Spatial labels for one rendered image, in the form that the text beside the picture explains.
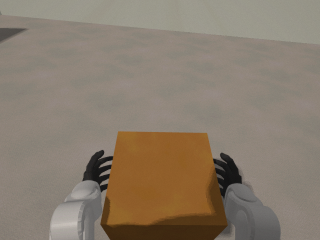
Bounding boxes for left robot hand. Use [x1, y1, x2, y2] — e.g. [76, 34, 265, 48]
[82, 150, 113, 192]

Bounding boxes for carton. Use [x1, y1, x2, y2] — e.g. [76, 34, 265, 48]
[100, 131, 228, 240]

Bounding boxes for right robot hand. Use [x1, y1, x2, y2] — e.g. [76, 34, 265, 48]
[213, 152, 242, 199]

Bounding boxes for robot left forearm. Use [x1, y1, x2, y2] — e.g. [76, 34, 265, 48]
[49, 180, 103, 240]

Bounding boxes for robot right forearm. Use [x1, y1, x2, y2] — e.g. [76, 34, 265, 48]
[224, 183, 281, 240]

